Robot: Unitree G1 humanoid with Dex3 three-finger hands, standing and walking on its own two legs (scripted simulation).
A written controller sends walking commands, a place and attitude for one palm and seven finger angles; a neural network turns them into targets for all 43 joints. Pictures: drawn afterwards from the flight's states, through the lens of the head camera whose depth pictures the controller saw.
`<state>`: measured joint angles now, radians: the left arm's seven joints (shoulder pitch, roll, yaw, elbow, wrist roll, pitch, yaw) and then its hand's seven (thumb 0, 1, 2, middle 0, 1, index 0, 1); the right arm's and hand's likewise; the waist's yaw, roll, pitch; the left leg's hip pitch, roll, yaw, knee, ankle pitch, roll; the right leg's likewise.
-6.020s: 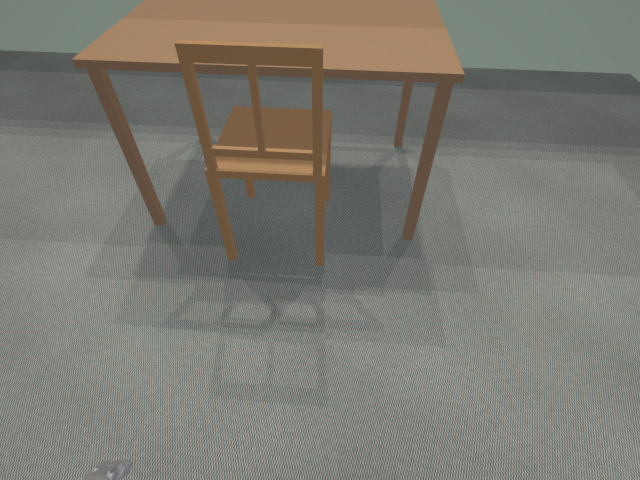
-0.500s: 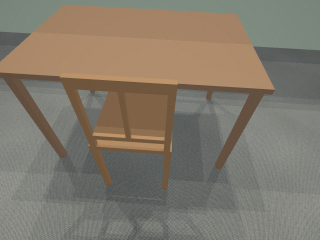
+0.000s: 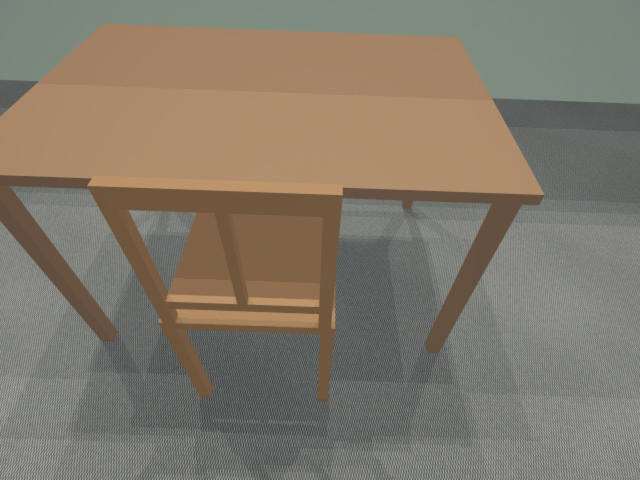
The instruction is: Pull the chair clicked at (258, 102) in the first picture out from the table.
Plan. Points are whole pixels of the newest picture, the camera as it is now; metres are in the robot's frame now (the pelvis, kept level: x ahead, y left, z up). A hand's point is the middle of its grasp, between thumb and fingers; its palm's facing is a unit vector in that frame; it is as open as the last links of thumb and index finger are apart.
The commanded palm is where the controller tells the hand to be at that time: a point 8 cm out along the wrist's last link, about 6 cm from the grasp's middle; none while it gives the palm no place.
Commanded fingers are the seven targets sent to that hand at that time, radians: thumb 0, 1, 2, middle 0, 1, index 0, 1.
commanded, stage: shuffle to correct the standing spot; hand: left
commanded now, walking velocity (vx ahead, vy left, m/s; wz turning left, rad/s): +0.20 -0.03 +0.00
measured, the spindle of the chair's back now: (233, 260) +0.49 +0.19 -0.08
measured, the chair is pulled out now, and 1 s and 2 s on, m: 0.00 0.00 0.00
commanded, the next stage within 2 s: come to a stop and stand still in 0.04 s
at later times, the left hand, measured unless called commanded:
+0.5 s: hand out of the picture +0.08 +0.19 -0.18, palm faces +0.05 -0.98 -0.20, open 7.3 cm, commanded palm none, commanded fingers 0.00 0.90 0.90 -0.20 -0.30 -0.20 -0.30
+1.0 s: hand out of the picture +0.10 +0.16 -0.16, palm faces +0.03 -0.98 -0.22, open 7.3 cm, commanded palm none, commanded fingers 0.00 0.90 0.90 -0.20 -0.30 -0.20 -0.30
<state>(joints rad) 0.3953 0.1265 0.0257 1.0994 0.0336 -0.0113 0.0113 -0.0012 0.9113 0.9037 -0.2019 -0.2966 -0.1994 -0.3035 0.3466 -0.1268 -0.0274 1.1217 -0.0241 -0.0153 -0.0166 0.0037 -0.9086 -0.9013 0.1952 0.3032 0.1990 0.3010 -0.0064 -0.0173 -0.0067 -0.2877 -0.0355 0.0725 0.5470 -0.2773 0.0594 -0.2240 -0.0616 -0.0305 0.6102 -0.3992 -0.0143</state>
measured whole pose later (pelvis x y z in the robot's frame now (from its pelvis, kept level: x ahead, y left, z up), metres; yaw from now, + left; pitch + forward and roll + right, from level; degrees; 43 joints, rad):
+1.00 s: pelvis +0.04 -0.02 +0.00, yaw +1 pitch -2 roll +0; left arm 0.25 0.16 0.01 0.93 0.02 0.02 0.03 0.00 0.91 0.90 -0.20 -0.30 -0.20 -0.30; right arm 0.31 -0.17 -0.02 0.98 -0.03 0.03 0.00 0.01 -0.91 -0.90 0.19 0.30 0.20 0.30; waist -0.02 0.02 0.01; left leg -0.33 -0.01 0.10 0.58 -0.22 0.06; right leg -0.28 0.00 -0.04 0.62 -0.31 -0.02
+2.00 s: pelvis +0.12 -0.02 +0.01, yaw +0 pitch +0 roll +1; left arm 0.29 0.17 -0.01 1.10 0.02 -0.02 0.04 0.00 0.91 0.90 -0.20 -0.30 -0.20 -0.30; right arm 0.24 -0.16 0.01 1.14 -0.01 -0.03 -0.03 0.01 -0.92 -0.90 0.20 0.30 0.20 0.30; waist 0.00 -0.02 0.01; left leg -0.17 -0.03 0.11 0.42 -0.26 0.05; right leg -0.11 -0.01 -0.02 0.43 -0.33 -0.01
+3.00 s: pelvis +0.11 -0.02 +0.01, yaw +2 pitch -1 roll +0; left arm 0.34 0.13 -0.02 1.12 0.01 -0.02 0.04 0.00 0.91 0.90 -0.20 -0.30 -0.20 -0.30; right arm 0.29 -0.13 0.02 1.17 -0.01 -0.03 -0.03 0.01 -0.91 -0.90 0.20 0.30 0.20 0.30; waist 0.00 -0.02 0.01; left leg -0.15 -0.03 0.08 0.39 -0.24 0.05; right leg -0.07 -0.01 -0.04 0.39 -0.30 -0.01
